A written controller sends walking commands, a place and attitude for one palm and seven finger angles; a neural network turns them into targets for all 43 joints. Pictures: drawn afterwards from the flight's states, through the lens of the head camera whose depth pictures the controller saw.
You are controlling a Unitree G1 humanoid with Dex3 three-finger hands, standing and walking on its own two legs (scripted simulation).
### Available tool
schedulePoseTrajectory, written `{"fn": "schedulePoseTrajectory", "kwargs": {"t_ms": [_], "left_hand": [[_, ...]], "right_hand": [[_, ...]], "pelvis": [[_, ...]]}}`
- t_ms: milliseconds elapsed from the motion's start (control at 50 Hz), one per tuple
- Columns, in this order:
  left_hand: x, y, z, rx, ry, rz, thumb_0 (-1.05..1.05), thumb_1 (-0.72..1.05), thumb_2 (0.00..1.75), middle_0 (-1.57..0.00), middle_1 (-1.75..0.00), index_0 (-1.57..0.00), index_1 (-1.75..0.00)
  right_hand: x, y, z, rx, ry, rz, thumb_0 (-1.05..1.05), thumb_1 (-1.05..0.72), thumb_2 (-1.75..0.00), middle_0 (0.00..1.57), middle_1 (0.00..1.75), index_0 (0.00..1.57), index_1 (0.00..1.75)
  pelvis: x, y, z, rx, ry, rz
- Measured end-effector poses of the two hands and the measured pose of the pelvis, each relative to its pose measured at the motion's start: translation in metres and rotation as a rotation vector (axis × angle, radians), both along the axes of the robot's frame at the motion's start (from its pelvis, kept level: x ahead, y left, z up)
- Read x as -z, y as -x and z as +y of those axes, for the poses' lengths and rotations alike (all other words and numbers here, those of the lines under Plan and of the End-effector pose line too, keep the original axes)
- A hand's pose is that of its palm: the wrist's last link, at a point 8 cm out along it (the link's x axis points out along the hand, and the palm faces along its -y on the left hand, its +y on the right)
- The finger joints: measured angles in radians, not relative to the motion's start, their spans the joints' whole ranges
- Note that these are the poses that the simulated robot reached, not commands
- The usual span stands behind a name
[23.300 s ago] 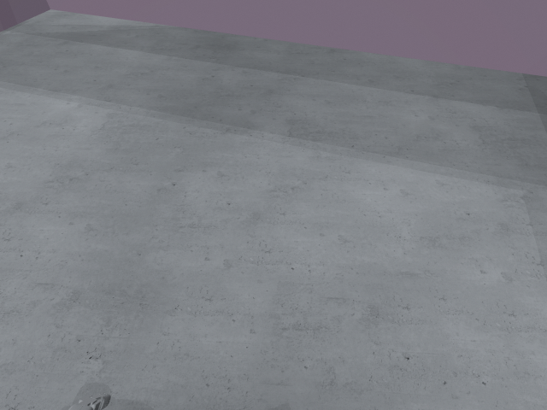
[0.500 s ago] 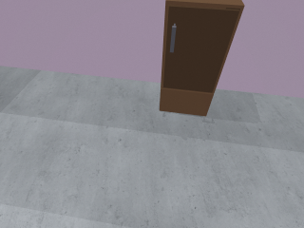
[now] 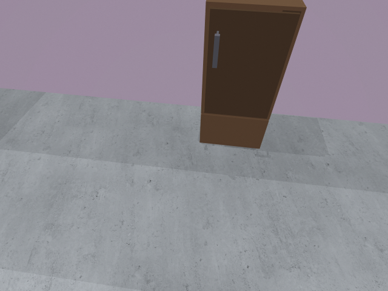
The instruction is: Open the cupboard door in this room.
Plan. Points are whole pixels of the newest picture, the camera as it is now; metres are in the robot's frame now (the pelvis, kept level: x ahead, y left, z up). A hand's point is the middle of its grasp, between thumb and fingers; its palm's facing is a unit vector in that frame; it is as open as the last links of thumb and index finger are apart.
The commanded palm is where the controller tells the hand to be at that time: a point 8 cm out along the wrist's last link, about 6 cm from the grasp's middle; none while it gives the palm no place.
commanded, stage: look at it before walking up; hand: left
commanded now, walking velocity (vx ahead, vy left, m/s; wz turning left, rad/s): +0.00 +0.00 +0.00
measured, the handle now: (216, 49) +1.16 -0.04 -0.05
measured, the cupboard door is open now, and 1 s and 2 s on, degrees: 0 0 0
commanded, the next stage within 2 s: walk to a spot facing it in 0.14 s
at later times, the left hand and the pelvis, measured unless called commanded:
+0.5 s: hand out of the picture +0.01 +0.16 -0.18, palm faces -0.04 -0.98 -0.18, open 7.4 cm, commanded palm none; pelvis +0.02 -0.01 -0.01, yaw -5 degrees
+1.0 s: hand (153, 279) +0.19 +0.11 -0.16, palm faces -0.19 -0.96 -0.19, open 7.4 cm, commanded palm none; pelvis +0.17 -0.06 +0.00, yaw -16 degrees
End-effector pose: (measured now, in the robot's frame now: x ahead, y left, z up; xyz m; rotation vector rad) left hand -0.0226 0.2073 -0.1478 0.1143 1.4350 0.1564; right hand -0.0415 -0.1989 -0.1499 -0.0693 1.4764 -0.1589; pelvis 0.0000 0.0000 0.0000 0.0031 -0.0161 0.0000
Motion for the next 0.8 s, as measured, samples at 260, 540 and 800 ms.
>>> {"fn": "schedulePoseTrajectory", "kwargs": {"t_ms": [260, 540, 800], "left_hand": [[0.001, -0.001, 0.001, -0.003, 0.008, 0.000, 0.00, 0.91, 0.90, -0.20, -0.30, -0.20, -0.29], [-0.002, -0.056, -0.002, 0.092, -0.020, 0.017, 0.00, 0.91, 0.90, -0.19, -0.30, -0.19, -0.29], [-0.015, -0.155, -0.041, 0.195, -0.052, -0.078, 0.00, 0.91, 0.90, -0.19, -0.30, -0.20, -0.29]], "right_hand": [[-0.003, -0.018, -0.010, -0.019, 0.028, -0.037, 0.00, -0.91, -0.89, 0.19, 0.30, 0.20, 0.30], [0.016, -0.018, -0.035, 0.110, 0.024, -0.048, 0.00, -0.91, -0.89, 0.20, 0.30, 0.20, 0.30], [-0.001, -0.146, -0.120, 0.129, 0.082, -0.222, 0.00, -0.91, -0.89, 0.19, 0.30, 0.19, 0.30]], "pelvis": [[0.000, -0.001, 0.001, -0.005, 0.002, -0.003], [0.011, -0.028, -0.018, 0.108, -0.019, 0.010], [0.004, -0.092, -0.065, 0.222, -0.020, 0.020]]}}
